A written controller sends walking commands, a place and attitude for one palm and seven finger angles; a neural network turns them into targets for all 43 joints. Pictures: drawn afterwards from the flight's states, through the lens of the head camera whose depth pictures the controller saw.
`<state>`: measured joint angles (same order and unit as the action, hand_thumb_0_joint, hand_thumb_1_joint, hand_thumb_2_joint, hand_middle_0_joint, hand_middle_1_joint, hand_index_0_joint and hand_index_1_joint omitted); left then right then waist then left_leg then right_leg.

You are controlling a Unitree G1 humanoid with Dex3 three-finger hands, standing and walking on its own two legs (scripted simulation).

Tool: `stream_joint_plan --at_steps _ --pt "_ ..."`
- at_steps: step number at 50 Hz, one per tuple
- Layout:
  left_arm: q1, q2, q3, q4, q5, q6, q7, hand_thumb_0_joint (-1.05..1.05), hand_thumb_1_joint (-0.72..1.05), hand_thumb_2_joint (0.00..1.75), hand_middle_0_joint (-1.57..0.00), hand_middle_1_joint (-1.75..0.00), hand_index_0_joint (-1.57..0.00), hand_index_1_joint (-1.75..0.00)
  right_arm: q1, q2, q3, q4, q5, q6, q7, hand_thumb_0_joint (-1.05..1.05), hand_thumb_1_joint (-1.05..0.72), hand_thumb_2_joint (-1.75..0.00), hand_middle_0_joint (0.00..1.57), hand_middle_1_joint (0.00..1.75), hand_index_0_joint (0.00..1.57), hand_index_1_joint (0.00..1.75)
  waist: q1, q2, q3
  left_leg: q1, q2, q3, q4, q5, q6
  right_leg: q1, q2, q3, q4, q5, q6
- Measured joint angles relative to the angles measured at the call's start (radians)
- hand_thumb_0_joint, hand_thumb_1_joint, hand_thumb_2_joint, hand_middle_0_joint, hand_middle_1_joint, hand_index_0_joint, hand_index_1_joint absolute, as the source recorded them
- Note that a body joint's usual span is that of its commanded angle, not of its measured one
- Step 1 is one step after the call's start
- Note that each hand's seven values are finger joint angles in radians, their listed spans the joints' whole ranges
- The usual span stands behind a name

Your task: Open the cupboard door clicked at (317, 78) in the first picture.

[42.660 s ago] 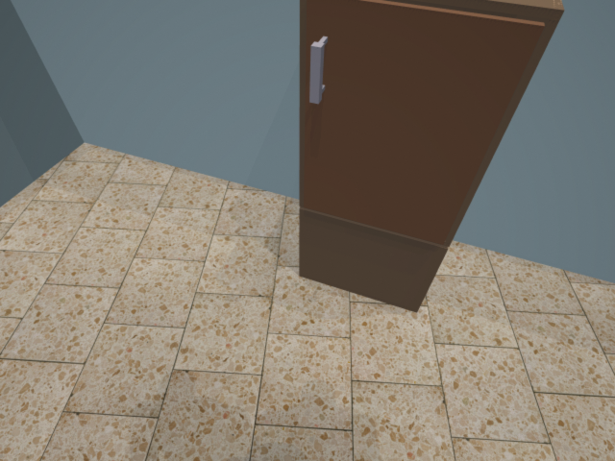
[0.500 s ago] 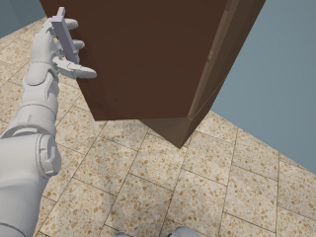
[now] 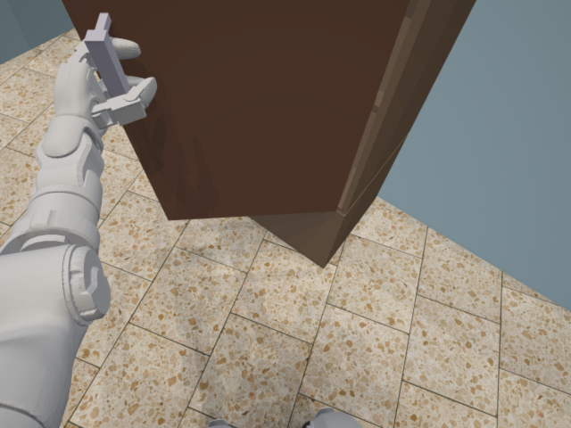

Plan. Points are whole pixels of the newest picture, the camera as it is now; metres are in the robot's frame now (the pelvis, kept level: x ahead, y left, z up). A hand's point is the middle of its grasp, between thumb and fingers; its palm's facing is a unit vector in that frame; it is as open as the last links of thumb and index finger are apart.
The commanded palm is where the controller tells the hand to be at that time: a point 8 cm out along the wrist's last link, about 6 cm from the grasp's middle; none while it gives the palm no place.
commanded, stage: close the thumb around the handle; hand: left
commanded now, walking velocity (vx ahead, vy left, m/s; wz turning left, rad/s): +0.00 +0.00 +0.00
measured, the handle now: (117, 69) +0.58 +0.17 +0.14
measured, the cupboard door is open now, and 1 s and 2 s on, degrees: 42 72 80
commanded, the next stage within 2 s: pull the door open along its arc in 0.18 s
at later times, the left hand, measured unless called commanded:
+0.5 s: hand (133, 106) +0.51 +0.15 +0.14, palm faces -0.01 -1.00 -0.01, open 5.6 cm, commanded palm +0.46 +0.20 +0.14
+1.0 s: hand (188, 220) +0.33 +0.08 +0.14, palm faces +0.22 -0.97 +0.07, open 6.3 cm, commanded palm +0.27 +0.16 +0.14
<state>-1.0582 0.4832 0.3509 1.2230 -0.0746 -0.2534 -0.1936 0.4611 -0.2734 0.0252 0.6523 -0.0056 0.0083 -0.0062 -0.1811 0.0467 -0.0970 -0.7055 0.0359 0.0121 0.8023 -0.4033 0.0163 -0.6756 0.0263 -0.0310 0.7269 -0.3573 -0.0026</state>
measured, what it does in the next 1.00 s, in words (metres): stands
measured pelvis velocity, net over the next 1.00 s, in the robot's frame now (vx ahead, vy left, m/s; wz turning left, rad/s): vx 0.01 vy -0.02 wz -0.01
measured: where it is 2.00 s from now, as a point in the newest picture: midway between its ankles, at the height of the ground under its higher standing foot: outside the picture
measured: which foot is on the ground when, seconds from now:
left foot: down 0.00-1.00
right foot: down 0.00-1.00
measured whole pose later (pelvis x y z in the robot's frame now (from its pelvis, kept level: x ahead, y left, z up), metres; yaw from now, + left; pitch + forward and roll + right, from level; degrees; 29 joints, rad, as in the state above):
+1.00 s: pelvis +0.01 -0.02 +0.02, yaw -1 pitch +3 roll +0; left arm -0.05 -0.04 -0.02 0.01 -0.10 0.08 0.30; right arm 0.17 -0.19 0.02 0.55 0.00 0.05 0.00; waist -0.01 0.06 -0.11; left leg -0.29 0.03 0.05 0.58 -0.35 -0.01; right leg -0.31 0.03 0.00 0.58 -0.34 -0.02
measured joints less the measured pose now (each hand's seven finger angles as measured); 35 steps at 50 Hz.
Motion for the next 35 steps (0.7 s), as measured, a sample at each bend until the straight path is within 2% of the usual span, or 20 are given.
stream_joint_plan --at_steps 7,15,22,28,35 --pt "0.026 -0.018 -0.003 -0.023 -0.008 0.002 0.013 0.01 0.76 0.83 -0.37 -1.34 -0.38 -1.34 0.001 0.004 -0.005 0.008 -0.001 0.004 0.006 0.00 -0.90 -0.90 0.21 0.30 0.20 0.30 0.008 0.003 -0.008 0.014 0.000 0.003 -0.006 -0.003 0.001 0.013 0.000 0.004 -0.005 -0.002 0.001" --pt "0.057 -0.039 -0.011 -0.045 -0.015 0.001 0.030 0.01 0.76 0.81 -0.35 -1.35 -0.36 -1.35 -0.005 0.005 -0.011 0.008 0.000 0.005 0.010 0.00 -0.90 -0.90 0.21 0.30 0.20 0.30 0.016 0.007 -0.011 0.033 -0.001 0.004 -0.014 -0.004 0.000 0.031 0.000 0.004 -0.011 -0.004 0.001" --pt "0.084 -0.039 0.005 -0.061 -0.010 -0.003 0.019 0.01 0.76 0.80 -0.35 -1.35 -0.36 -1.35 -0.016 0.001 -0.012 0.000 0.002 0.011 0.006 0.00 -0.90 -0.90 0.21 0.30 0.20 0.30 0.018 0.007 -0.014 0.043 0.001 0.010 -0.019 -0.002 -0.002 0.034 0.001 0.010 -0.009 -0.004 -0.002" --pt "0.211 -0.077 0.000 -0.189 -0.044 0.006 0.000 0.01 0.75 0.78 -0.36 -1.35 -0.35 -1.35 -0.012 -0.001 -0.017 -0.021 0.015 0.025 0.006 0.00 -0.90 -0.90 0.21 0.30 0.20 0.30 0.040 0.011 -0.023 0.092 0.006 0.025 -0.048 0.001 -0.004 0.072 0.006 0.025 -0.028 -0.001 -0.004" --pt "0.458 -0.165 -0.047 -0.471 -0.099 0.059 -0.008 0.01 0.72 0.74 -0.37 -1.35 -0.34 -1.35 -0.038 0.003 -0.024 -0.056 0.037 0.030 0.004 0.00 -0.90 -0.90 0.21 0.30 0.20 0.30 0.077 0.013 -0.031 0.190 0.006 0.038 -0.104 0.012 -0.007 0.159 0.008 0.039 -0.069 0.007 -0.007"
